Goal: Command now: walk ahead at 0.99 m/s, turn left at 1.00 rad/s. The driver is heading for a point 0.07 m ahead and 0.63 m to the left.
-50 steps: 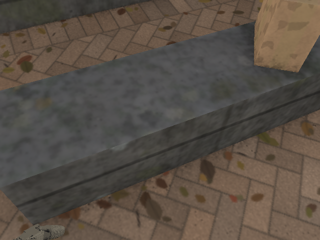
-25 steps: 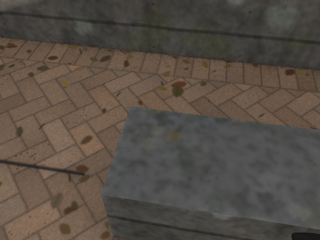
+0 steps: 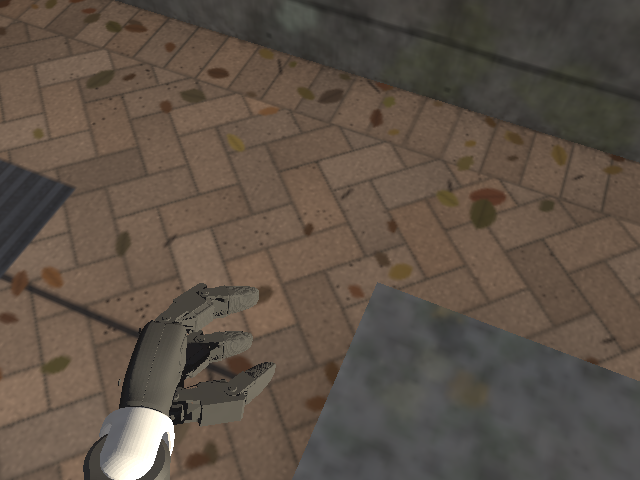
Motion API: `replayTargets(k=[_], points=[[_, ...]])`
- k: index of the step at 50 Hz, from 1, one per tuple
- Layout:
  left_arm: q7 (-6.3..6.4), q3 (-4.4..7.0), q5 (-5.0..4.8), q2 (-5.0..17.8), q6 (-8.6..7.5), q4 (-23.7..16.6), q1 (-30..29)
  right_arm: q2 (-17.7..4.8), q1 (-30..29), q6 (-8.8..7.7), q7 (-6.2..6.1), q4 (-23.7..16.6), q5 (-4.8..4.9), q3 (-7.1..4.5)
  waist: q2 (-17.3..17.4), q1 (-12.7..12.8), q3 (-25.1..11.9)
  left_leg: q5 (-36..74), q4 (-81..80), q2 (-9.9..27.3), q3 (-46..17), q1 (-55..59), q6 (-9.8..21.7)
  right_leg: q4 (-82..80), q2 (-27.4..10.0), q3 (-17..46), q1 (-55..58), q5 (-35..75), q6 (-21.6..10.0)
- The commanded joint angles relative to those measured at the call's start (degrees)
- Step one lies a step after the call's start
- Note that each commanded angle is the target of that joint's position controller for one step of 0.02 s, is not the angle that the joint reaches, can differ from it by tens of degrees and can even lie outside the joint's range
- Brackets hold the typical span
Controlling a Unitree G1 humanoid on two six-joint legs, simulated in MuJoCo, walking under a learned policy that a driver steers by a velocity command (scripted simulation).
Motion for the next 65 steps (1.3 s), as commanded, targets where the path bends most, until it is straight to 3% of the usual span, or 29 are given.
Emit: replayTargets(k=[1, 3, 6, 10, 14, 17, 18, 19, 21, 23, 26, 29, 31, 32, 34, 36, 37, 39, 41, 43, 45, 46, 47, 48, 50, 51, 55, 58, 65], points=[[2.39, 6.69, -0.25, 14.48, 2.68, 3.79, 18.78, -9.99, -13.22, -0.35, 0.23, -8.88, 0.03, -3.65, -9.28, 9.37, -15.62, -5.69, 39.93, 0.82, 2.17, -17.45, -6.43, -16.38, -12.54, 4.12, 47.30, 56.65, -3.39], [2.11, 5.60, 2.65, 9.90, 4.57, 2.92, 14.42, -10.39, 3.22, -2.10, 3.12, -8.62, 1.87, -3.53, -18.77, 4.00, -15.74, -37.55, 63.09, 3.90, 8.60, -43.43, -7.27, 5.98, -33.74, 3.73, 51.76, 85.97, -13.85], [0.64, 6.84, 1.65, 7.52, 4.95, 5.09, 11.34, -10.05, -0.27, 0.56, 2.00, -10.49, 0.66, -3.29, -13.93, 4.15, -6.99, -24.04, 63.48, 15.20, 14.09, -49.71, -9.12, -3.12, -23.88, -1.08, 43.07, 44.81, -9.60], [0.55, 9.82, 1.35, 14.98, 5.52, 7.03, 3.14, -5.17, -7.39, 0.70, 2.88, -14.65, -1.15, -2.02, -9.85, 1.24, 6.69, -9.83, 37.12, 13.84, 26.04, -22.45, -8.07, -16.61, -14.56, -17.60, 12.46, 46.42, -5.19], [-0.56, 11.75, -1.82, 20.07, 3.67, 9.62, 0.80, -11.89, 8.04, 3.71, 2.18, -10.92, -1.51, -5.37, -12.20, -6.72, -5.74, -2.83, 29.79, 14.07, 27.62, -6.53, -0.06, -6.69, -19.76, -16.82, 25.77, 79.07, -7.56], [-5.26, 10.89, -7.75, 18.67, 4.39, 3.20, -20.10, -10.31, 35.91, 5.11, 7.61, 0.53, -1.49, -5.62, -3.75, -25.78, -11.53, 18.58, 2.52, 7.76, 27.08, 1.16, 0.02, 23.28, -10.49, -22.52, 45.41, 64.28, -3.93], [-4.13, 10.56, -7.90, 12.33, 4.14, -1.55, -14.12, -11.96, 23.20, 3.06, 8.93, 0.92, -3.94, -4.94, 17.88, -13.57, -7.32, 51.16, 5.66, -1.32, 22.60, 7.41, -0.85, 35.46, 2.18, -19.79, 30.42, 32.70, -1.63], [-2.65, 9.07, -4.03, 5.87, 2.99, -1.40, -1.36, -13.03, 13.56, 1.58, 8.84, -1.34, -3.68, -4.75, 25.47, -1.24, -12.30, 61.67, 7.56, 1.52, 8.05, 26.64, 3.07, 37.27, 7.12, -13.88, 9.90, -12.52, 1.97], [0.94, 7.67, 1.24, 8.70, 2.99, 1.44, 4.93, -21.45, 14.05, -3.54, 9.18, -2.58, -2.19, -9.34, 6.19, -0.34, -24.94, 41.10, 4.08, 11.90, -6.76, 50.02, 14.53, 43.86, 10.33, -3.21, -11.75, -23.12, 5.38], [2.94, 8.21, 1.06, 10.58, 3.72, 0.56, 0.36, -16.87, 19.22, -6.77, 8.72, 1.06, 0.32, -7.54, 0.19, -0.99, -26.80, 34.87, 1.28, 14.15, -16.05, 50.40, 14.57, 50.01, 10.66, 6.34, -11.09, -23.37, 4.92], [1.44, 8.81, -0.47, 10.33, 4.73, -2.66, -7.34, -4.27, 13.66, -6.02, 6.54, 1.17, -0.05, -4.96, 2.56, 0.99, -17.29, 15.56, -7.37, 12.07, -16.05, 37.00, 7.16, 41.39, 10.71, 6.32, -4.72, -17.53, 0.71], [0.29, 8.97, -1.47, 8.96, 3.33, -2.74, -10.15, -6.71, 7.72, -5.29, 2.87, -1.65, 1.39, -6.80, -0.55, 3.40, -5.80, 7.80, -15.83, 11.48, -19.43, 17.81, 1.07, 26.98, 11.36, 6.00, 1.80, -13.21, -4.37], [0.38, 9.26, 1.83, 8.27, 3.06, 1.62, -0.06, -8.67, 0.22, -2.83, 0.69, -5.21, 2.73, -8.31, 8.94, 9.55, 1.46, 31.67, -19.67, 2.60, -12.40, -6.54, -20.37, -2.74, 13.18, -0.55, 24.47, -24.16, -6.85], [0.34, 10.26, 1.84, 9.51, 3.46, 5.38, 7.24, -11.33, -2.15, -1.50, 0.17, -6.91, 2.85, -9.71, 1.43, 11.99, 1.86, 13.66, -12.00, -1.21, -10.74, -16.18, -25.65, -16.60, 7.31, 4.65, 34.22, -19.26, -9.58], [1.30, 9.41, -0.69, 5.56, 6.63, 6.18, 1.79, -10.78, 13.40, 0.33, 0.00, -2.21, 3.08, -10.30, -27.97, 5.25, -10.94, -44.37, 39.60, -2.41, -1.86, -14.72, -16.87, -8.62, -18.77, 13.49, 24.36, 12.30, -16.76], [2.94, 9.98, -4.82, 6.18, 0.16, 7.82, -1.11, -17.38, 1.96, 3.73, -1.24, -7.39, 6.57, -11.16, -31.14, 4.93, 14.30, -43.86, 78.96, 22.68, 1.66, -40.85, -22.07, -26.36, -53.36, 47.68, -2.98, 4.67, -34.40], [3.76, 9.37, -7.10, 2.14, -2.52, 7.57, -5.74, -13.71, 8.99, 6.52, -1.47, -3.46, 4.70, -9.22, -24.53, 2.13, 15.29, -45.35, 86.13, 27.64, -5.61, -52.61, -21.26, -16.41, -50.30, 46.58, 6.74, 15.56, -30.58], [0.32, 5.31, -4.62, -0.12, 0.32, 1.80, -34.88, -7.25, 51.25, 8.50, 1.12, 10.00, -2.12, -6.42, -1.03, -24.54, 2.47, -43.28, 91.66, 25.00, -0.66, -40.44, -15.61, -13.17, -29.40, 11.90, 17.06, 17.85, -16.33], [3.17, 8.82, -4.19, 10.48, 2.55, 3.16, -20.89, -3.43, 28.53, 6.65, 2.19, 3.45, -5.21, -3.37, 9.86, -13.65, 16.05, -17.23, 51.30, 24.53, 7.70, -24.58, -11.82, -11.95, -20.57, -9.36, -4.37, 3.71, -9.34], [4.27, 9.98, -0.81, 13.84, 2.94, 7.47, -8.98, -8.75, 10.55, 1.93, 0.66, -0.34, -4.32, -3.79, 11.53, -3.46, 19.07, 2.60, 37.91, 19.34, 19.31, -7.38, -10.46, -11.05, -13.34, -17.40, -18.59, -9.91, -6.65], [3.25, 10.37, -2.12, 14.45, 4.26, 8.48, -6.36, -10.12, 21.17, -0.74, 1.14, 1.92, -2.39, -4.73, 18.36, -5.83, 11.62, -3.05, 26.75, 11.56, 25.02, 0.37, -5.85, 7.91, -12.20, -17.99, -11.33, 9.86, -7.44], [2.20, 10.13, -1.77, 12.48, 6.29, 8.85, 1.71, -12.89, 21.19, -2.08, 1.95, 0.99, -0.66, -6.06, 37.10, -2.98, 7.62, 35.64, 19.30, 6.98, 18.40, 4.33, 1.67, 35.81, -0.52, -19.87, -11.91, -13.01, -3.57], [1.08, 9.72, -1.96, 9.90, 7.98, 5.77, 4.14, -15.18, 10.53, -3.11, 3.20, -4.50, -1.46, -5.14, 59.49, 7.00, 1.35, 33.93, 3.16, 8.73, -15.00, -0.97, 10.33, 58.45, 13.05, -10.17, -16.77, -33.04, -2.74], [-0.15, 9.42, -1.37, 10.84, 7.77, 7.21, 8.16, -16.89, 5.67, -4.22, 3.96, -9.50, -1.80, -5.27, 44.85, 8.51, -11.19, 4.69, -4.67, 14.42, -28.51, 2.83, 9.89, 66.13, 10.17, 1.39, -14.33, -29.33, -5.52], [-0.50, 8.74, -0.27, 9.86, 7.00, 6.50, -0.22, -20.03, 7.13, -3.62, 2.07, -9.15, -2.22, -6.78, 17.41, 3.89, -8.30, -21.42, -7.65, 18.10, -26.95, -0.19, 5.27, 61.22, 6.83, 2.16, -14.26, -19.22, -6.67], [0.00, 8.64, -0.75, 9.30, 6.76, 5.87, -2.23, -18.72, 4.28, -3.11, 0.71, -9.10, -3.42, -6.26, 13.51, 4.35, -5.91, -22.99, -5.57, 18.55, -25.37, -2.86, 4.36, 57.07, 5.05, 3.99, -14.06, -14.17, -6.02], [-0.07, 8.93, -1.26, 10.82, 5.05, 7.76, 0.39, -11.99, -0.50, -1.63, -2.44, -12.17, -2.71, -4.96, 8.54, 4.62, -9.30, -15.81, -4.73, 14.27, -15.25, 1.70, 1.90, 38.84, 4.31, 4.43, -8.92, -6.18, -4.51], [-0.39, 9.07, -1.09, 10.55, 3.81, 11.44, 6.45, -10.20, -2.08, -2.06, -1.95, -12.97, -1.25, -4.67, 4.25, 5.44, -6.27, -25.51, -8.81, 13.82, -15.32, 3.85, 3.56, 22.37, 3.16, 4.62, -8.12, -6.42, -2.25], [-0.23, 9.08, -1.23, 11.72, 1.76, 14.38, 13.77, -12.38, -12.73, -1.80, 0.48, -16.85, -3.36, -3.28, 5.93, 6.68, -0.39, -21.11, -6.02, 13.32, -9.63, -3.05, 6.50, 8.86, 0.38, 1.35, -6.63, -3.67, -1.04]])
